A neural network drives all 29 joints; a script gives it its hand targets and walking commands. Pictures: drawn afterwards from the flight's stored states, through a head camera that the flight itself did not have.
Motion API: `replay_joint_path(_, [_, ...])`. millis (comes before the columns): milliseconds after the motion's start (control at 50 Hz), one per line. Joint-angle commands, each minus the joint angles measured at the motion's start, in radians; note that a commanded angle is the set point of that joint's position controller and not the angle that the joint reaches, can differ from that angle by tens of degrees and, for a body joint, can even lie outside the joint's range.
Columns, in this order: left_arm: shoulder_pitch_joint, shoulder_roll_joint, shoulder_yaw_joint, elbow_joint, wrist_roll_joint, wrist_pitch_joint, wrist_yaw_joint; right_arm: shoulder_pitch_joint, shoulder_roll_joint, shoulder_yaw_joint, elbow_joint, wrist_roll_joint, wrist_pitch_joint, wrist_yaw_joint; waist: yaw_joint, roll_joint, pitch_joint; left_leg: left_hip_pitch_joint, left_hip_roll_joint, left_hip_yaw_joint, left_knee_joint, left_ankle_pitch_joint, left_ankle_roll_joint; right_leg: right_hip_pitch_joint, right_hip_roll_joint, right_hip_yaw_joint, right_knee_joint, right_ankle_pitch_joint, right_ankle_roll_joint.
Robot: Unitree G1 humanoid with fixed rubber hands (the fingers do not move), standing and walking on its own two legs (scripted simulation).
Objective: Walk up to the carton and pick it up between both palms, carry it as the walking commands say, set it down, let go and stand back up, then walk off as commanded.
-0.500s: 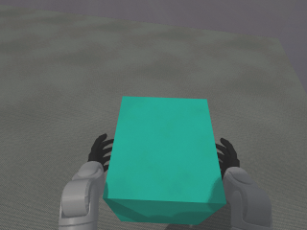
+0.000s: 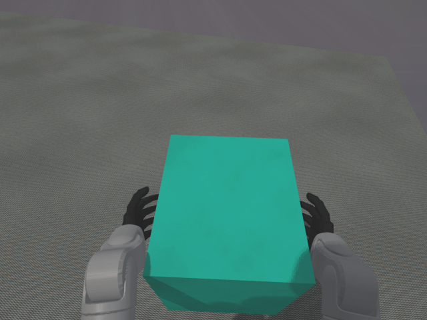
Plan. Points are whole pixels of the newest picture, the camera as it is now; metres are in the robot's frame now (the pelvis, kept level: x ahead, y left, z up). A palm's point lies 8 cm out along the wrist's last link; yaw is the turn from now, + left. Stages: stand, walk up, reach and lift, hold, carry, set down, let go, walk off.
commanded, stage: carry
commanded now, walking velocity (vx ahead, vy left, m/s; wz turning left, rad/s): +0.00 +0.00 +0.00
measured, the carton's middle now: (225, 228) +0.30 +0.00 +0.00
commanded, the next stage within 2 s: none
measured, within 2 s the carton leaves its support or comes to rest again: neither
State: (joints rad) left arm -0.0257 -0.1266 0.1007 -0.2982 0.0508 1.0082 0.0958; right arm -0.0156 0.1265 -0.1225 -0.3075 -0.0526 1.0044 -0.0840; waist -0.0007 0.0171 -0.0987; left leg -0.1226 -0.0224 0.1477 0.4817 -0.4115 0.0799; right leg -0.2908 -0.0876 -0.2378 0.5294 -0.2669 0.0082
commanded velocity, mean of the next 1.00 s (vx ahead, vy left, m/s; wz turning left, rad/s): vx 0.00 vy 0.00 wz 0.00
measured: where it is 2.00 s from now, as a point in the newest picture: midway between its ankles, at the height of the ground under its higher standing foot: outside the picture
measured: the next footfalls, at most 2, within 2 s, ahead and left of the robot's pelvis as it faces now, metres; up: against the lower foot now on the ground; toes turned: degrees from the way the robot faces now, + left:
none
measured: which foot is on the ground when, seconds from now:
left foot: down 0.00-1.00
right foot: down 0.00-1.00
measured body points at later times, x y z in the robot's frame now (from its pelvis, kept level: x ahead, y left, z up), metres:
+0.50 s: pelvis +0.00 -0.01 +0.00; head -0.02 -0.01 +0.45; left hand +0.26 +0.15 +0.06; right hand +0.26 -0.17 +0.07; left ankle -0.09 +0.05 -0.73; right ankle +0.00 -0.12 -0.73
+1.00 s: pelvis +0.00 -0.01 +0.00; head -0.02 -0.01 +0.45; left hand +0.26 +0.15 +0.06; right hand +0.26 -0.17 +0.06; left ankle -0.09 +0.05 -0.73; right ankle +0.00 -0.12 -0.73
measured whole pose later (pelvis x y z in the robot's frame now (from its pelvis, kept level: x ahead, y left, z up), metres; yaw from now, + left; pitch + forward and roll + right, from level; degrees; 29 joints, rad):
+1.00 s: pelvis +0.00 -0.01 +0.00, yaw +0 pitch +3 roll -1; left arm -0.05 -0.13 0.11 -0.25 0.06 0.99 0.09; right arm -0.04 0.13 -0.13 -0.26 -0.07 1.00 -0.08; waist 0.00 0.02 -0.11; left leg -0.13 -0.01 0.14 0.47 -0.40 0.06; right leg -0.29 -0.07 -0.25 0.51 -0.26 -0.01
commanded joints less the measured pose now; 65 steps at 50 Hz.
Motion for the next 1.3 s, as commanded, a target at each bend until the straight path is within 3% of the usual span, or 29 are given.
replay_joint_path(0, [-0.360,-0.681,-0.580,-0.083,-0.201,-0.009,-0.111,-0.354,0.623,0.581,-0.079,0.205,0.003,0.119,-0.002,0.009,-0.162,0.000,0.190,-0.141,-0.051,0.665,-0.050,0.129,-0.091,0.119,-0.012,0.329,-0.031])
replay_joint_path(640, [-0.385,-0.690,-0.571,-0.056,-0.198,-0.007,-0.120,-0.383,0.640,0.581,-0.055,0.199,0.005,0.127,-0.002,0.004,-0.166,-0.016,0.185,-0.138,-0.060,0.584,-0.054,0.147,-0.095,0.129,-0.035,0.344,-0.040])
replay_joint_path(1280, [-0.419,-0.692,-0.539,0.044,-0.167,-0.069,-0.146,-0.420,0.650,0.556,0.039,0.164,-0.058,0.153,-0.003,0.004,-0.167,-0.025,0.185,-0.142,-0.065,0.538,-0.052,0.144,-0.094,0.135,-0.046,0.327,-0.043])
